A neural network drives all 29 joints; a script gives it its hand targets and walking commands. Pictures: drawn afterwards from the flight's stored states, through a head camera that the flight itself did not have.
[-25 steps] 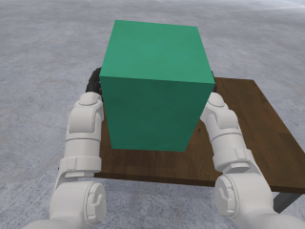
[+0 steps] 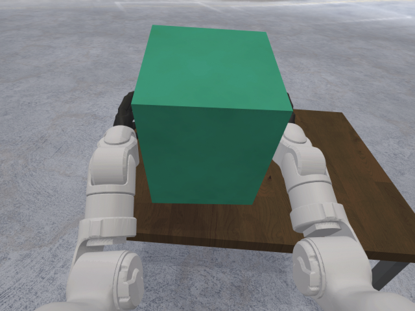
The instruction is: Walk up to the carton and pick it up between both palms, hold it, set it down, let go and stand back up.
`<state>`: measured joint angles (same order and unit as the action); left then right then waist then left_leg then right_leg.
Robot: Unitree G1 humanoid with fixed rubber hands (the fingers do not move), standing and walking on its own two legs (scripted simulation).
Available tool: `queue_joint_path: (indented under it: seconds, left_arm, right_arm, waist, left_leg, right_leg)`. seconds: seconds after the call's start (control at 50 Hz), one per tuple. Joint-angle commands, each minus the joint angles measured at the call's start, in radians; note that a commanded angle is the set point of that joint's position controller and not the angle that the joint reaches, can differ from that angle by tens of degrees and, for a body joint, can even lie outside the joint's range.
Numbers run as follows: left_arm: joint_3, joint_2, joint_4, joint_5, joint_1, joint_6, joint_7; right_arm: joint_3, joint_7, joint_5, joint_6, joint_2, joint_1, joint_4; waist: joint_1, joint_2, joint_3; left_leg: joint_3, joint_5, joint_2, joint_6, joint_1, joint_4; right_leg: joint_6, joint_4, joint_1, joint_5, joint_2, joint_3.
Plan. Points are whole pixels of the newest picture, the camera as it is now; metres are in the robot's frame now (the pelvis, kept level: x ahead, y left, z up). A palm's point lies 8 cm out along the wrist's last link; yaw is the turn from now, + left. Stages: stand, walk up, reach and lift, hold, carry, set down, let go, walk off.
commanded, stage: hold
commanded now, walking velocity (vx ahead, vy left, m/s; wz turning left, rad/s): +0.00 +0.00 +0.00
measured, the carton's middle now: (206, 121) +0.38 +0.02 +0.23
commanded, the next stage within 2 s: none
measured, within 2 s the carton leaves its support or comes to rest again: neither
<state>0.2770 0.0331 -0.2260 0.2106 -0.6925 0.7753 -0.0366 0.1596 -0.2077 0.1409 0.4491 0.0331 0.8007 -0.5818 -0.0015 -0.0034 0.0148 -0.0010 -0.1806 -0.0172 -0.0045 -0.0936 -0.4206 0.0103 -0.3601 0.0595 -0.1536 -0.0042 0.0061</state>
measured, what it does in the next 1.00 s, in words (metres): stands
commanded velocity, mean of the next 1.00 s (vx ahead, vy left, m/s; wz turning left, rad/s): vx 0.00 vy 0.00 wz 0.00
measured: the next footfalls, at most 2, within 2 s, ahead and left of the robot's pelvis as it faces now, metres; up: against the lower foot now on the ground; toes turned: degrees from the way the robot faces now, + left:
none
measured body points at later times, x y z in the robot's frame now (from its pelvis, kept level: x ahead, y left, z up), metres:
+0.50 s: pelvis +0.01 +0.00 +0.00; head -0.04 +0.01 +0.45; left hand +0.39 +0.16 +0.20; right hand +0.41 -0.13 +0.21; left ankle +0.04 +0.12 -0.74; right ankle +0.04 -0.13 -0.74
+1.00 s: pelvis +0.00 +0.00 +0.00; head -0.06 +0.01 +0.45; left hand +0.37 +0.16 +0.21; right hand +0.40 -0.13 +0.21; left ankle +0.04 +0.12 -0.74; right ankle +0.04 -0.13 -0.74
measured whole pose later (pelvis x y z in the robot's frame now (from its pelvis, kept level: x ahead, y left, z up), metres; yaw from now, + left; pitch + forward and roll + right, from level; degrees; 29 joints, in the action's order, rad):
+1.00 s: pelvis +0.00 +0.00 +0.00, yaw +0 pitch -8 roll -1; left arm 0.28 0.03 -0.26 0.22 -0.71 0.76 -0.03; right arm 0.16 -0.21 0.14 0.43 0.03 0.80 -0.62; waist 0.00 0.00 0.01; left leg 0.00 -0.18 -0.02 -0.01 -0.09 -0.42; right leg 0.01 -0.36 0.06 -0.16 0.00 0.01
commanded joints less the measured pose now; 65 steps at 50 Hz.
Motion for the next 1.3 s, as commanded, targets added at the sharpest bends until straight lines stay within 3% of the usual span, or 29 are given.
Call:
queue_joint_path:
  seconds: [0.0, 0.02, 0.06, 0.16, 0.22, 0.32, 0.36, 0.42, 0.44, 0.46, 0.5, 0.58, 0.62, 0.68, 0.72, 0.8, 0.82, 0.84, 0.92, 1.0, 1.02, 1.06, 1.08, 1.1, 1.14, 1.18, 1.24, 1.26, 1.28]
  left_arm:
    - [-0.362, 0.512, -0.011, -0.082, -0.875, -0.116, 0.22]
    - [-0.385, 0.543, 0.009, -0.086, -0.874, -0.127, 0.215]
    - [-0.374, 0.549, -0.033, -0.078, -0.828, -0.125, 0.211]
    - [-0.478, 0.599, 0.062, -0.137, -0.863, -0.141, 0.186]
    - [-0.497, 0.598, 0.148, -0.155, -0.869, -0.152, 0.167]
    - [-0.496, 0.587, 0.141, -0.143, -0.766, -0.123, 0.177]
    - [-0.528, 0.593, 0.192, -0.154, -0.764, -0.121, 0.171]
    - [-0.527, 0.583, 0.244, -0.168, -0.763, -0.111, 0.168]
    - [-0.543, 0.58, 0.286, -0.174, -0.774, -0.112, 0.166]
    - [-0.541, 0.572, 0.313, -0.178, -0.784, -0.112, 0.164]
    - [-0.543, 0.558, 0.319, -0.178, -0.781, -0.102, 0.162]
    - [-0.491, 0.539, 0.26, -0.151, -0.771, -0.084, 0.182]
    - [-0.466, 0.523, 0.227, -0.122, -0.735, -0.079, 0.193]
    - [-0.491, 0.572, 0.204, -0.143, -0.789, -0.082, 0.196]
    - [-0.47, 0.552, 0.22, -0.132, -0.809, -0.094, 0.196]
    - [-0.433, 0.539, 0.123, -0.12, -0.83, -0.101, 0.199]
    - [-0.449, 0.551, 0.115, -0.123, -0.833, -0.102, 0.202]
    - [-0.428, 0.539, 0.091, -0.119, -0.831, -0.104, 0.206]
    - [-0.397, 0.55, 0.001, -0.08, -0.813, -0.1, 0.216]
    - [-0.417, 0.553, 0.066, -0.114, -0.86, -0.129, 0.206]
    - [-0.451, 0.572, 0.076, -0.131, -0.865, -0.131, 0.201]
    - [-0.469, 0.573, 0.103, -0.142, -0.858, -0.139, 0.19]
    - [-0.453, 0.58, 0.06, -0.129, -0.836, -0.129, 0.189]
    - [-0.454, 0.58, 0.079, -0.129, -0.842, -0.134, 0.188]
    - [-0.49, 0.601, 0.116, -0.138, -0.809, -0.13, 0.181]
    - [-0.482, 0.573, 0.129, -0.137, -0.778, -0.123, 0.182]
    - [-0.481, 0.559, 0.155, -0.126, -0.742, -0.114, 0.185]
    - [-0.494, 0.567, 0.163, -0.139, -0.74, -0.112, 0.184]
    - [-0.503, 0.56, 0.203, -0.139, -0.74, -0.112, 0.183]
  right_arm:
    - [-0.226, 0.154, -0.006, -0.058, -0.562, 0.758, 0.03]
    - [-0.231, 0.156, -0.002, -0.071, -0.562, 0.763, 0.044]
    - [-0.247, 0.152, 0.013, -0.091, -0.559, 0.813, 0.094]
    - [-0.299, 0.135, 0.06, -0.12, -0.565, 0.853, 0.188]
    - [-0.35, 0.124, 0.086, -0.112, -0.596, 0.799, 0.208]
    - [-0.394, 0.096, 0.114, -0.086, -0.569, 0.74, 0.24]
    - [-0.399, 0.089, 0.13, -0.083, -0.565, 0.72, 0.265]
    - [-0.44, 0.079, 0.163, -0.064, -0.578, 0.712, 0.323]
    - [-0.439, 0.078, 0.164, -0.058, -0.562, 0.695, 0.32]
    - [-0.446, 0.076, 0.17, -0.049, -0.576, 0.685, 0.331]
    - [-0.429, 0.076, 0.161, -0.031, -0.556, 0.659, 0.315]
    - [-0.391, 0.087, 0.13, -0.006, -0.546, 0.626, 0.23]
    - [-0.386, 0.092, 0.116, -0.002, -0.543, 0.604, 0.194]
    - [-0.355, 0.103, 0.117, -0.021, -0.526, 0.688, 0.21]
    - [-0.354, 0.112, 0.108, -0.025, -0.552, 0.683, 0.195]
    - [-0.305, 0.126, 0.058, -0.03, -0.563, 0.707, 0.116]
    - [-0.287, 0.129, 0.048, -0.037, -0.549, 0.704, 0.108]
    - [-0.289, 0.133, 0.039, -0.044, -0.561, 0.725, 0.115]
    - [-0.251, 0.144, 0.017, -0.068, -0.541, 0.759, 0.076]
    - [-0.291, 0.14, 0.041, -0.087, -0.581, 0.796, 0.134]
    - [-0.282, 0.14, 0.04, -0.097, -0.567, 0.801, 0.144]
    - [-0.334, 0.133, 0.061, -0.103, -0.597, 0.817, 0.191]
    - [-0.321, 0.13, 0.062, -0.099, -0.577, 0.825, 0.182]
    - [-0.352, 0.126, 0.073, -0.1, -0.597, 0.829, 0.201]
    - [-0.343, 0.119, 0.081, -0.099, -0.572, 0.784, 0.206]
    - [-0.377, 0.109, 0.094, -0.092, -0.573, 0.758, 0.237]
    - [-0.405, 0.094, 0.126, -0.075, -0.571, 0.708, 0.243]
    - [-0.431, 0.089, 0.135, -0.077, -0.586, 0.758, 0.301]
    - [-0.428, 0.083, 0.136, -0.067, -0.57, 0.701, 0.282]
  waist:
    - [-0.16, 0.01, 0.243]
    - [-0.167, 0.034, 0.27]
    - [-0.141, 0.008, 0.284]
    - [-0.163, 0.047, 0.394]
    - [-0.151, 0.042, 0.471]
    - [-0.167, 0.018, 0.424]
    - [-0.17, 0.052, 0.456]
    - [-0.161, 0.032, 0.47]
    - [-0.181, 0.051, 0.49]
    - [-0.177, 0.043, 0.493]
    - [-0.192, 0.069, 0.472]
    - [-0.189, 0.037, 0.374]
    - [-0.169, 0.031, 0.34]
    - [-0.192, 0.069, 0.378]
    - [-0.172, 0.052, 0.383]
    - [-0.166, 0.023, 0.309]
    - [-0.184, 0.037, 0.306]
    - [-0.165, 0.013, 0.319]
    - [-0.166, 0.036, 0.246]
    - [-0.152, 0.013, 0.34]
    - [-0.166, 0.037, 0.361]
    - [-0.147, 0.016, 0.415]
    - [-0.157, 0.018, 0.376]
    - [-0.139, 0.004, 0.396]
    - [-0.168, 0.038, 0.421]
    - [-0.151, 0.009, 0.41]
    - [-0.154, 0.018, 0.416]
    - [-0.14, 0.005, 0.445]
    - [-0.164, 0.031, 0.435]
  left_leg:
    - [0.013, -0.205, 0.036, -0.009, -0.095, 0.232]
    - [0.004, -0.189, 0.027, -0.024, -0.086, 0.232]
    - [0.006, -0.124, 0.034, -0.016, -0.059, 0.214]
    - [-0.014, 0.059, 0.024, -0.055, 0.044, 0.152]
    - [-0.012, 0.183, 0.037, -0.058, 0.113, 0.113]
    - [-0.014, 0.248, 0.045, -0.059, 0.135, 0.099]
    - [-0.021, 0.298, 0.043, -0.076, 0.156, 0.08]
    - [-0.022, 0.363, 0.048, -0.072, 0.174, 0.061]
    - [-0.027, 0.389, 0.044, -0.08, 0.189, 0.055]
    - [-0.026, 0.4, 0.05, -0.08, 0.183, 0.054]
    - [-0.027, 0.369, 0.05, -0.089, 0.177, 0.055]
    - [-0.02, 0.266, 0.047, -0.076, 0.123, 0.096]
    - [-0.009, 0.219, 0.052, -0.066, 0.097, 0.111]
    - [-0.021, 0.186, 0.036, -0.08, 0.104, 0.118]
    - [-0.017, 0.156, 0.042, -0.072, 0.071, 0.125]
    - [-0.003, 0.004, 0.044, -0.049, 0.002, 0.165]
    - [-0.012, -0.004, 0.031, -0.055, 0.004, 0.173]
    - [-0.001, -0.045, 0.037, -0.041, -0.017, 0.179]
    - [0.001, -0.137, 0.029, -0.026, -0.066, 0.218]
    - [0.004, -0.049, 0.041, -0.027, -0.009, 0.186]
    - [-0.009, -0.004, 0.032, -0.042, 0.009, 0.175]
    - [0.0, 0.034, 0.04, -0.038, 0.044, 0.156]
    - [-0.006, 0.037, 0.038, -0.037, 0.035, 0.157]
    - [-0.001, 0.057, 0.043, -0.032, 0.048, 0.15]
    - [-0.009, 0.14, 0.036, -0.056, 0.1, 0.13]
    - [-0.011, 0.171, 0.043, -0.044, 0.105, 0.119]
    - [-0.013, 0.241, 0.053, -0.051, 0.12, 0.097]
    - [-0.007, 0.276, 0.055, -0.049, 0.131, 0.086]
    - [-0.012, 0.303, 0.054, -0.057, 0.149, 0.08]
  right_leg:
    - [0.01, 0.088, -0.166, -0.096, -0.033, 0.043]
    - [0.006, 0.074, -0.182, -0.064, -0.037, 0.053]
    - [0.009, 0.085, -0.176, -0.047, -0.038, 0.049]
    - [0.003, 0.079, -0.153, 0.042, -0.052, 0.05]
    - [0.008, 0.078, -0.167, 0.122, -0.052, 0.04]
    - [0.018, 0.085, -0.198, 0.182, -0.059, 0.043]
    - [0.014, 0.071, -0.204, 0.218, -0.063, 0.04]
    - [0.024, 0.065, -0.218, 0.268, -0.068, 0.039]
    - [0.023, 0.062, -0.214, 0.282, -0.071, 0.039]
    - [0.028, 0.06, -0.227, 0.297, -0.07, 0.038]
    - [0.022, 0.063, -0.205, 0.278, -0.063, 0.031]
    - [0.023, 0.074, -0.198, 0.213, -0.056, 0.034]
    - [0.02, 0.077, -0.21, 0.197, -0.053, 0.034]
    - [0.01, 0.076, -0.174, 0.143, -0.053, 0.036]
    - [0.011, 0.072, -0.199, 0.134, -0.048, 0.035]
    - [0.009, 0.088, -0.165, 0.028, -0.042, 0.036]
    - [0.004, 0.082, -0.159, 0.032, -0.042, 0.042]
    - [0.007, 0.084, -0.18, 0.016, -0.038, 0.041]
    - [0.007, 0.082, -0.177, -0.046, -0.038, 0.048]
    - [0.009, 0.084, -0.185, 0.009, -0.037, 0.039]
    - [0.004, 0.081, -0.166, 0.026, -0.038, 0.04]
    - [0.01, 0.085, -0.173, 0.054, -0.043, 0.041]
    - [0.005, 0.089, -0.163, 0.043, -0.046, 0.041]
    - [0.011, 0.086, -0.175, 0.054, -0.047, 0.044]
    - [0.01, 0.081, -0.167, 0.11, -0.049, 0.046]
    - [0.014, 0.084, -0.188, 0.144, -0.052, 0.036]
    - [0.019, 0.075, -0.221, 0.222, -0.051, 0.029]
    - [0.026, 0.072, -0.227, 0.248, -0.058, 0.037]
    - [0.027, 0.067, -0.227, 0.271, -0.055, 0.035]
